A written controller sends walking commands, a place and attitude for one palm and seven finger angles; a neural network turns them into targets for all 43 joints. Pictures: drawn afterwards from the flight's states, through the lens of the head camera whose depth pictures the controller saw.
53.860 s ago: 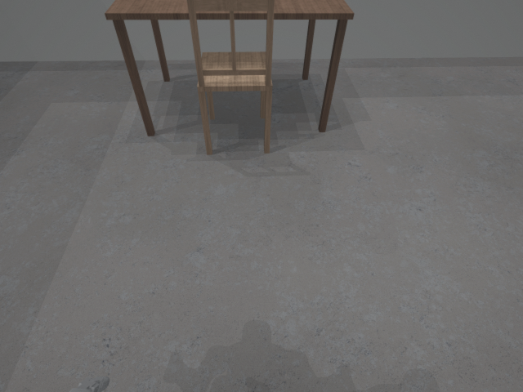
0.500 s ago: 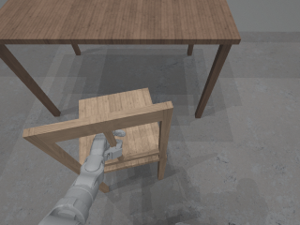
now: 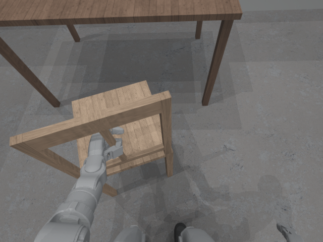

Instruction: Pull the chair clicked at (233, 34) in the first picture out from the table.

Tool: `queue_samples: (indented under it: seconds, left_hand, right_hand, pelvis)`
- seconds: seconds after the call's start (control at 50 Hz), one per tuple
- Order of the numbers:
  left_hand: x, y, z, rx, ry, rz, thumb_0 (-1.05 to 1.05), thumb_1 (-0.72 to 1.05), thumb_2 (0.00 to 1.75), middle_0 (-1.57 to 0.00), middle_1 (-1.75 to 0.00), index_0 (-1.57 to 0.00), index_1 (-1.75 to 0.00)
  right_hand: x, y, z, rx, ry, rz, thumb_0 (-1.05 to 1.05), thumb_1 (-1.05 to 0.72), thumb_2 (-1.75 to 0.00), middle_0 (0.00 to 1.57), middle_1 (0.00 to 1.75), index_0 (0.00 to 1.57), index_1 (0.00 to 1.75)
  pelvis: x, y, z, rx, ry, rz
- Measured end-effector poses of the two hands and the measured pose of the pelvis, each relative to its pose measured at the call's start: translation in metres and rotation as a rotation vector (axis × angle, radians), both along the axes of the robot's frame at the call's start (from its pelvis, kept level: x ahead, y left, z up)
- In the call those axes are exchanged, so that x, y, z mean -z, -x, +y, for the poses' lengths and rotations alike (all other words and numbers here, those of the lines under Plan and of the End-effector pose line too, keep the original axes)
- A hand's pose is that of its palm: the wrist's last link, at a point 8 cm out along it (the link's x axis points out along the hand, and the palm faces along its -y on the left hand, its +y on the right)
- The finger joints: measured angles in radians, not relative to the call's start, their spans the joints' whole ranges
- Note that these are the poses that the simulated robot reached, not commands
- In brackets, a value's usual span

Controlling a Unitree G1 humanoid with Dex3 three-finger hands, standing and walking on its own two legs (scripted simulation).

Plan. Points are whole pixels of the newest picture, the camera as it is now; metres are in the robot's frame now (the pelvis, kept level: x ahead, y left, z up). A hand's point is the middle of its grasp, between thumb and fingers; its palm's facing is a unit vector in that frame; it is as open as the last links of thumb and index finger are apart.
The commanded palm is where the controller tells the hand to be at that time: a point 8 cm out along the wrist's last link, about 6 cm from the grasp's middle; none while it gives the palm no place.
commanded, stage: step backward, pulling the chair out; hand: left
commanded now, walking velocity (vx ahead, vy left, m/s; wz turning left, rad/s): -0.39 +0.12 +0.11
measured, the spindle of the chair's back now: (114, 145) +0.39 +0.14 -0.11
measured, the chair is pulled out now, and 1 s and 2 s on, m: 0.38 0.55 0.63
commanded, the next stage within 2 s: stop walking, hand still on the chair in 1.20 s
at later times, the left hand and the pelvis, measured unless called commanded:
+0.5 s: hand (108, 185) +0.26 +0.13 -0.07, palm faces -0.15 -0.98 -0.17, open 5.1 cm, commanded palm +0.27 +0.19 -0.07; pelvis -0.08 +0.05 -0.01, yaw +0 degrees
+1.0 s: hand (98, 220) +0.18 +0.15 -0.07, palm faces -0.15 -0.98 -0.14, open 5.0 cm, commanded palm +0.19 +0.21 -0.07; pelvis -0.16 +0.07 -0.01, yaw +0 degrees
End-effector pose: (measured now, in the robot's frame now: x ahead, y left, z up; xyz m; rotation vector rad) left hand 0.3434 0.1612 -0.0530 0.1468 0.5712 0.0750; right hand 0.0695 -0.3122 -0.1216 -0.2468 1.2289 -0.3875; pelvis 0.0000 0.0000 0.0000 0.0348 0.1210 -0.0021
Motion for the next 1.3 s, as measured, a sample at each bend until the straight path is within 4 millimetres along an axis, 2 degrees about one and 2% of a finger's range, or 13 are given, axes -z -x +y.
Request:
queue_samples:
  seconds: [0.08, 0.2, 0.3, 0.42, 0.56, 0.68, 0.76, 0.84, 0.94, 1.04, 1.1, 1.18, 1.3]
  left_hand:
    - [-0.001, 0.019, -0.002, 0.029, 0.012, 0.016, 0.03, 0.72, 0.78, -0.24, -1.09, -0.50, -1.45]
    - [0.000, 0.045, 0.004, 0.120, 0.018, 0.004, 0.02, 0.72, 0.77, -0.22, -1.12, -0.50, -1.45]
    - [0.000, 0.068, 0.014, 0.197, 0.018, -0.023, 0.00, 0.72, 0.77, -0.20, -1.16, -0.50, -1.45]
    - [0.000, 0.091, 0.024, 0.208, 0.013, -0.012, 0.01, 0.71, 0.79, -0.21, -1.15, -0.50, -1.45]
    - [-0.001, 0.095, 0.025, 0.145, -0.002, 0.000, 0.02, 0.69, 0.82, -0.25, -1.13, -0.50, -1.45]
    - [-0.001, 0.101, 0.024, 0.115, 0.002, -0.006, 0.03, 0.70, 0.82, -0.24, -1.14, -0.50, -1.45]
    - [-0.001, 0.114, 0.026, 0.123, -0.001, -0.029, 0.03, 0.72, 0.80, -0.23, -1.15, -0.50, -1.45]
    - [0.000, 0.133, 0.031, 0.161, 0.016, -0.064, 0.02, 0.74, 0.79, -0.20, -1.17, -0.50, -1.45]
    - [-0.001, 0.161, 0.039, 0.193, 0.034, -0.067, 0.02, 0.75, 0.79, -0.17, -1.18, -0.49, -1.45]
    - [-0.003, 0.179, 0.045, 0.177, 0.011, -0.034, 0.02, 0.73, 0.81, -0.22, -1.19, -0.49, -1.45]
    - [-0.004, 0.185, 0.044, 0.147, -0.002, -0.017, 0.03, 0.72, 0.82, -0.25, -1.15, -0.49, -1.45]
    - [-0.006, 0.189, 0.042, 0.121, 0.001, 0.001, 0.04, 0.71, 0.83, -0.26, -1.13, -0.50, -1.45]
    - [-0.005, 0.198, 0.041, 0.117, 0.002, -0.012, 0.04, 0.71, 0.83, -0.26, -1.16, -0.50, -1.45]
  right_hand:
    - [-0.005, -0.006, 0.007, -0.040, 0.020, -0.018, 0.01, -0.91, -0.90, 0.19, 0.30, 0.19, 0.30]
    - [0.002, -0.003, 0.054, -0.101, -0.004, -0.055, 0.01, -0.91, -0.90, 0.19, 0.30, 0.19, 0.30]
    - [0.008, 0.022, 0.112, -0.092, -0.093, -0.057, 0.00, -0.91, -0.90, 0.20, 0.30, 0.19, 0.30]
    - [0.024, 0.062, 0.160, -0.066, -0.214, -0.039, 0.00, -0.90, -0.90, 0.20, 0.30, 0.20, 0.30]
    - [0.037, 0.091, 0.133, -0.039, -0.202, -0.005, -0.01, -0.93, -0.90, 0.21, 0.30, 0.20, 0.30]
    - [0.023, 0.115, 0.090, -0.030, -0.090, -0.014, 0.00, -0.92, -0.90, 0.20, 0.30, 0.20, 0.30]
    - [0.014, 0.126, 0.075, -0.018, -0.024, -0.037, 0.00, -0.91, -0.90, 0.20, 0.30, 0.20, 0.30]
    - [0.008, 0.135, 0.080, -0.026, 0.022, -0.055, 0.01, -0.91, -0.90, 0.20, 0.30, 0.19, 0.30]
    - [0.000, 0.145, 0.113, -0.061, -0.032, -0.060, 0.01, -0.91, -0.90, 0.19, 0.30, 0.19, 0.30]
    - [0.019, 0.151, 0.147, -0.108, -0.179, -0.059, 0.01, -0.90, -0.90, 0.20, 0.30, 0.19, 0.30]
    - [0.033, 0.157, 0.156, -0.107, -0.244, -0.055, 0.01, -0.90, -0.90, 0.20, 0.30, 0.20, 0.30]
    - [0.032, 0.166, 0.151, -0.084, -0.244, -0.067, 0.01, -0.90, -0.90, 0.20, 0.30, 0.20, 0.30]
    - [0.021, 0.177, 0.120, -0.082, -0.128, -0.101, 0.01, -0.90, -0.90, 0.20, 0.30, 0.20, 0.30]
  pelvis:
    - [-0.003, 0.019, 0.009, -0.039, -0.008, 0.005]
    - [0.004, 0.050, 0.036, -0.076, 0.037, 0.025]
    - [0.006, 0.072, 0.053, -0.030, 0.024, 0.010]
    - [0.007, 0.072, 0.059, -0.004, 0.018, -0.014]
    - [0.008, 0.089, 0.047, 0.002, 0.037, -0.020]
    - [0.007, 0.119, 0.046, -0.002, 0.011, -0.027]
    - [0.008, 0.136, 0.056, -0.010, 0.016, -0.035]
    - [0.013, 0.150, 0.071, -0.026, 0.042, -0.042]
    - [0.008, 0.159, 0.073, -0.001, 0.026, -0.048]
    - [0.007, 0.161, 0.065, 0.011, 0.033, -0.043]
    - [0.007, 0.171, 0.058, 0.020, 0.050, -0.058]
    - [0.003, 0.188, 0.054, 0.017, 0.028, -0.059]
    - [0.006, 0.207, 0.060, 0.000, 0.022, -0.059]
